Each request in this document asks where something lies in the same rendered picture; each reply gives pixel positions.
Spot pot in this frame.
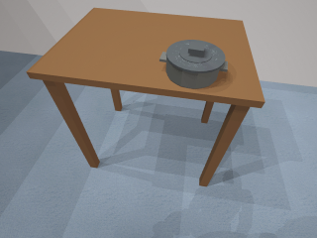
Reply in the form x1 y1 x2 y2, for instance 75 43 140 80
159 52 228 89

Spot lid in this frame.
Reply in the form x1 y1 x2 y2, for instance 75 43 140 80
166 40 226 73

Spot table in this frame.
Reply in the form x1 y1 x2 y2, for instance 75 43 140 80
26 7 265 187

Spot knob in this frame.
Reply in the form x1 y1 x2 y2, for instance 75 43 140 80
188 42 205 56

